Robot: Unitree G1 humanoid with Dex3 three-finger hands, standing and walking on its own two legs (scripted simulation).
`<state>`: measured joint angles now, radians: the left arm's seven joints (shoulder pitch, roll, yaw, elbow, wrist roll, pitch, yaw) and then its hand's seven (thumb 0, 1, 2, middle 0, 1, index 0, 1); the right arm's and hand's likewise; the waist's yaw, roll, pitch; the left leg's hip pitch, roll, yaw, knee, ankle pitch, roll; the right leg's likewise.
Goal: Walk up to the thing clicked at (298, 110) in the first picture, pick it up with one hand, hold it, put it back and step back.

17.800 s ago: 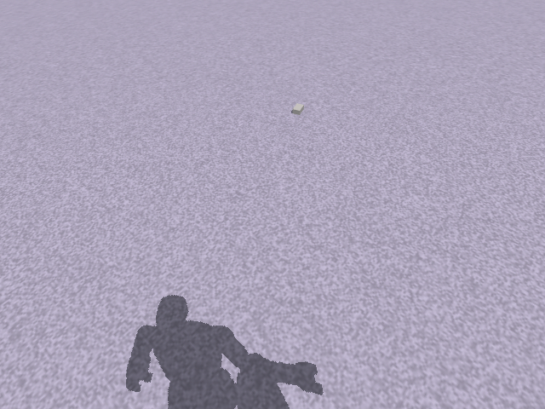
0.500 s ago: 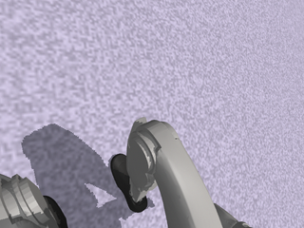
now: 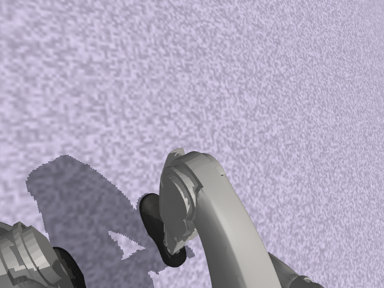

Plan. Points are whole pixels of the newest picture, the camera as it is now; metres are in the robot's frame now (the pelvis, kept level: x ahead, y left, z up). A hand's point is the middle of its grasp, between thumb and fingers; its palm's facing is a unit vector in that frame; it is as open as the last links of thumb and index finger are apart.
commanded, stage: close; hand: left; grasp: from above
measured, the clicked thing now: out of the picture +0.48 +0.34 -0.29
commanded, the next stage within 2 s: settle in 0.62 s
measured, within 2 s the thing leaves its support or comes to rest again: leaves its support in 0.94 s
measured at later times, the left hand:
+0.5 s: hand out of the picture +0.46 +0.33 -0.25, palm faces -0.44 -0.14 -0.89, open 8.7 cm
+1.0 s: hand out of the picture +0.47 +0.33 -0.24, palm faces -0.43 -0.14 -0.89, open 7.3 cm
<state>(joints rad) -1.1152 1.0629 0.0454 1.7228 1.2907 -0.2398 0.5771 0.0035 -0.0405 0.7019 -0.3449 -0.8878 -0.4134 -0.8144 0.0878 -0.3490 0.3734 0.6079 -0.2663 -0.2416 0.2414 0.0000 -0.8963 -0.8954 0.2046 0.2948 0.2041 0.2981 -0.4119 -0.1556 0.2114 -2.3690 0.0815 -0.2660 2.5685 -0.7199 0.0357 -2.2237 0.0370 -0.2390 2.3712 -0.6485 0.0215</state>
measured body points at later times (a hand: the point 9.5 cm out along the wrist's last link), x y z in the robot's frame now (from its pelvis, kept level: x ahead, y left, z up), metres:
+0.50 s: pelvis +0.00 +0.00 +0.00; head +0.28 +0.14 +0.32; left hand +0.48 +0.33 -0.20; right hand +0.05 -0.24 -0.05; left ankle +0.06 +0.12 -0.27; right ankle +0.12 -0.11 -0.27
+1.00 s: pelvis +0.00 +0.00 +0.00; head +0.28 +0.13 +0.33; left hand +0.49 +0.34 -0.19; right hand +0.06 -0.24 -0.05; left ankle +0.06 +0.12 -0.27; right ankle +0.12 -0.11 -0.27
